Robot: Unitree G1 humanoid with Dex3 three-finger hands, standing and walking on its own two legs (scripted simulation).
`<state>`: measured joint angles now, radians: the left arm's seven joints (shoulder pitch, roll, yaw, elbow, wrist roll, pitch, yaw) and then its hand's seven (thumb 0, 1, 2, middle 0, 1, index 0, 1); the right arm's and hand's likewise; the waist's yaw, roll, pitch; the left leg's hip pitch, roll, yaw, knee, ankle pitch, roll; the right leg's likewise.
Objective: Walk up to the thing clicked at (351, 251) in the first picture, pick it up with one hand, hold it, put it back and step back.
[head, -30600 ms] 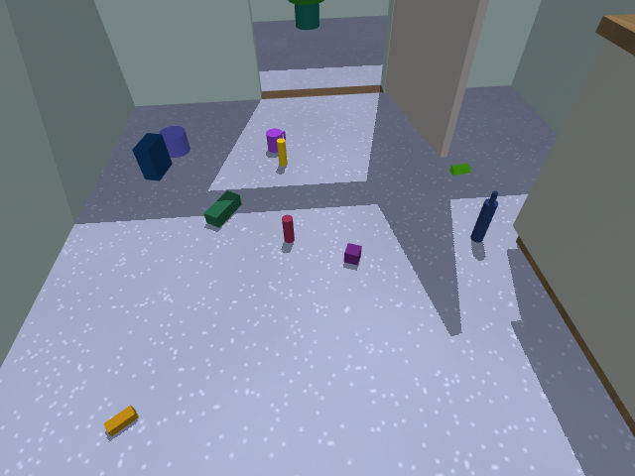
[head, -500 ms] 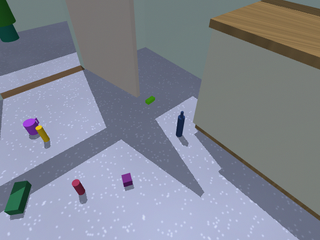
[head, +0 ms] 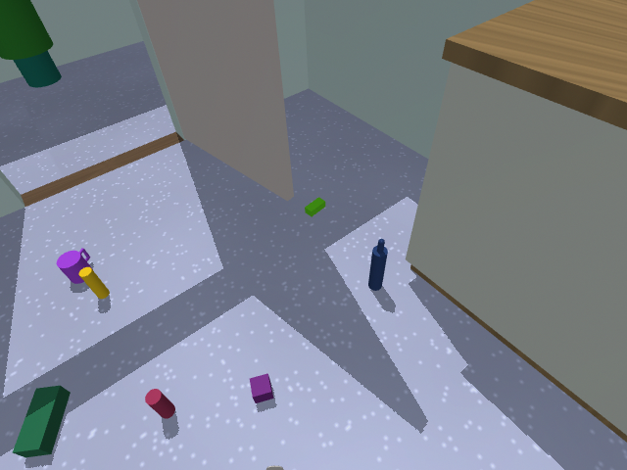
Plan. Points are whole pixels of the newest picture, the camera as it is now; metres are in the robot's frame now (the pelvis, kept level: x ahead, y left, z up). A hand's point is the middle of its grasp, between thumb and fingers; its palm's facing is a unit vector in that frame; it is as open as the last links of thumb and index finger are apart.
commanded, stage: walk up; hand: left
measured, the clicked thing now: (261, 388) +0.50 +0.25 -0.74
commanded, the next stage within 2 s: none
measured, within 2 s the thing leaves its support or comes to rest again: neither
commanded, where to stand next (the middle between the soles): +0.12 +0.00 m, yaw +0 degrees
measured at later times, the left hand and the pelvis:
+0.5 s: hand out of the picture +0.12 +0.27 -0.15, palm faces -0.04 -0.93 -0.37, open 7.4 cm; pelvis +0.06 +0.01 +0.00, yaw -1 degrees
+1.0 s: hand out of the picture +0.17 +0.25 -0.14, palm faces -0.05 -0.95 -0.32, open 7.3 cm; pelvis +0.07 +0.01 +0.02, yaw -2 degrees
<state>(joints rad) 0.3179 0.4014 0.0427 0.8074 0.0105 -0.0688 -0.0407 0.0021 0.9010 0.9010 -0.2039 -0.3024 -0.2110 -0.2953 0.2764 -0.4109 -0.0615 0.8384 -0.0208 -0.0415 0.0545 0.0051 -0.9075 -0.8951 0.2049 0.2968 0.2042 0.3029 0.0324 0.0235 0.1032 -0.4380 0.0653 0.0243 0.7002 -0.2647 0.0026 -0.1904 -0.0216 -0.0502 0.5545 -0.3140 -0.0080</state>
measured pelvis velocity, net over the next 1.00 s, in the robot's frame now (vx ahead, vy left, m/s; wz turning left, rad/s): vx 0.07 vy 0.01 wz -0.03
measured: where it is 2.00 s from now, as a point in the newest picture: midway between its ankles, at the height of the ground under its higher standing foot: outside the picture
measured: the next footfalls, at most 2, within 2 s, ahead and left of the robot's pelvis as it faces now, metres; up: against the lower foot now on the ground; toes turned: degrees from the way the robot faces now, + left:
left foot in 0.06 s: +0.16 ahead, +0.13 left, +0.00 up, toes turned +3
